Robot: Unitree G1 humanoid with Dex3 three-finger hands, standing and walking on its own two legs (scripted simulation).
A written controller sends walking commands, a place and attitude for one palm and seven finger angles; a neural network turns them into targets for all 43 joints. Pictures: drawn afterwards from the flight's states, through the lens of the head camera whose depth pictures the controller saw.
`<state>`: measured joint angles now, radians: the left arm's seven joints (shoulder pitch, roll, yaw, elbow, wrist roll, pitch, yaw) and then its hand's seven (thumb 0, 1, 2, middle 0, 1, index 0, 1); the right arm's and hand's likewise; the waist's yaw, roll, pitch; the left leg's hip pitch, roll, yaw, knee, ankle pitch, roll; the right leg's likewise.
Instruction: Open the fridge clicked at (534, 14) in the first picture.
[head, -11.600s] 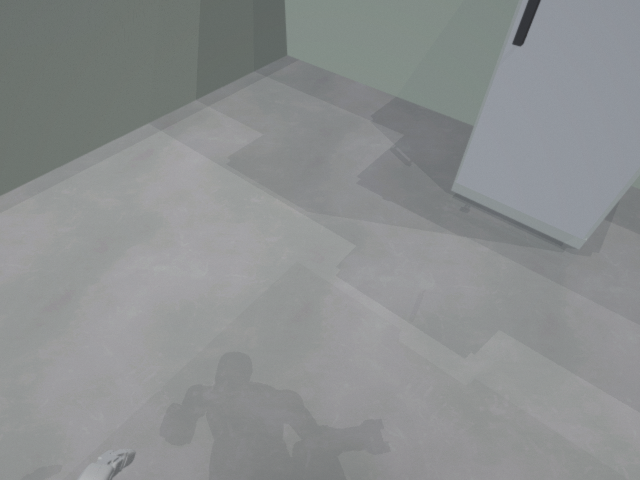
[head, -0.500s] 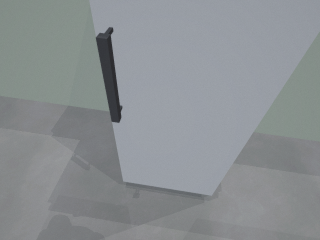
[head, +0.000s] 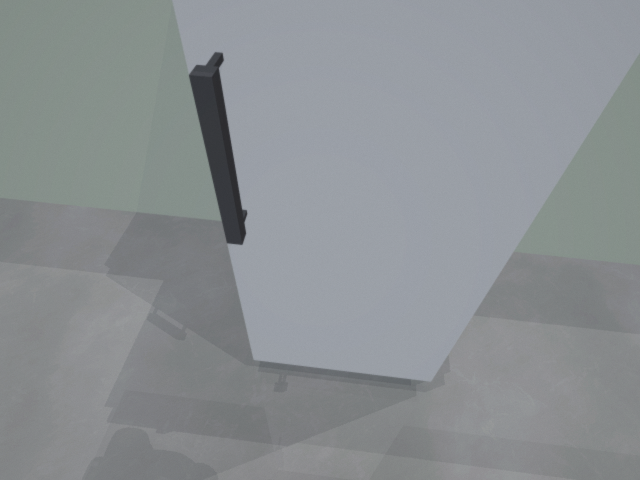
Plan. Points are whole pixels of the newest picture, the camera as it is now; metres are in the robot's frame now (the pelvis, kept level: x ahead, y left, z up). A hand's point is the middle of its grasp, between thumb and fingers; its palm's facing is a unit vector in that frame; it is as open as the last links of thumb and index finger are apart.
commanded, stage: come to a stop and stand still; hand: left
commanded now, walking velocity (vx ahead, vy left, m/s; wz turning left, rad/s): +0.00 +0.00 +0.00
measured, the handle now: (228, 160) +0.52 +0.19 +0.11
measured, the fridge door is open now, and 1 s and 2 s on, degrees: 0 0 0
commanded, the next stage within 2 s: look again from close up in 0.70 s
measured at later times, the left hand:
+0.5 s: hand out of the picture +0.00 +0.16 -0.18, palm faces +0.06 -0.99 -0.14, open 7.3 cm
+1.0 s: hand out of the picture +0.05 +0.21 -0.18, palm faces +0.05 -0.97 -0.24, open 7.4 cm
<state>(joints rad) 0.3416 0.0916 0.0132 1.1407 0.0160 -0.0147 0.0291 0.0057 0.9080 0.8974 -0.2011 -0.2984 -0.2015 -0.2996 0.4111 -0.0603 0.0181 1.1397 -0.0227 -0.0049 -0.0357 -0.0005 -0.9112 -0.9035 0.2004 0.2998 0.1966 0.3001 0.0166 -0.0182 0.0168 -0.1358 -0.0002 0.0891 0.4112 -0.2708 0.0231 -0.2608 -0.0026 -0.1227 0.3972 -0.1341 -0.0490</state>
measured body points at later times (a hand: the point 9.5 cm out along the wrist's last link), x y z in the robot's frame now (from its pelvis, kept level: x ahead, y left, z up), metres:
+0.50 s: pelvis +0.03 +0.01 +0.00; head +0.05 +0.02 +0.45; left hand +0.00 +0.21 -0.17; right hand +0.01 -0.19 -0.16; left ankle -0.03 +0.10 -0.74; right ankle +0.05 -0.09 -0.74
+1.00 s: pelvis +0.03 +0.01 -0.01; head +0.02 +0.01 +0.44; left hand +0.05 +0.26 -0.16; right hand +0.05 -0.23 -0.16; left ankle -0.03 +0.10 -0.74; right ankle +0.05 -0.09 -0.74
